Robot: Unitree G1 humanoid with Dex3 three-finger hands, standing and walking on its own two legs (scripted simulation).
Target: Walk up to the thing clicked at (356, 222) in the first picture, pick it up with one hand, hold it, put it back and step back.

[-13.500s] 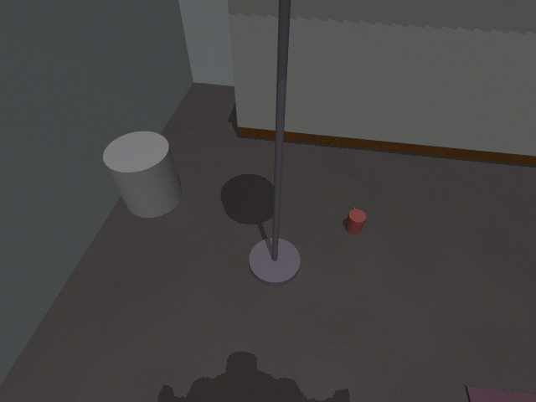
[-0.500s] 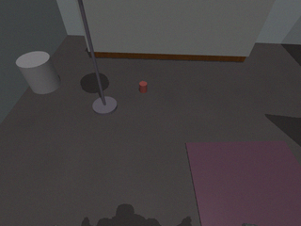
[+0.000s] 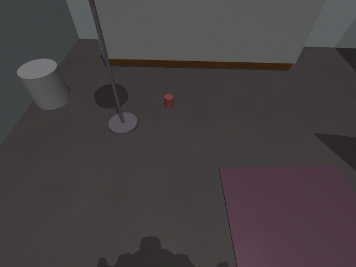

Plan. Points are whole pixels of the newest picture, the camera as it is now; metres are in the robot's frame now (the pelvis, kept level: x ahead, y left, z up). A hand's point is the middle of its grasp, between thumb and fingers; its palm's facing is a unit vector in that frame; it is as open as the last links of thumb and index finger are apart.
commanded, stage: stand
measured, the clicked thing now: (168, 99) +1.50 +0.10 -0.73
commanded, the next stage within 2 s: none
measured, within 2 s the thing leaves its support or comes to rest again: neither
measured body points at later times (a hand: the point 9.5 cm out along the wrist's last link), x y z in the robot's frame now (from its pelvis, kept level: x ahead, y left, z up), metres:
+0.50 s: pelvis +0.00 -0.01 +0.00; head +0.01 -0.01 +0.45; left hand +0.09 +0.29 -0.13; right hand +0.08 -0.31 -0.13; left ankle +0.01 +0.13 -0.75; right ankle -0.01 -0.12 -0.75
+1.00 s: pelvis +0.01 -0.01 +0.00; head +0.02 -0.02 +0.45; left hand +0.10 +0.29 -0.13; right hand +0.08 -0.31 -0.13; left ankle +0.01 +0.13 -0.75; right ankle -0.01 -0.12 -0.75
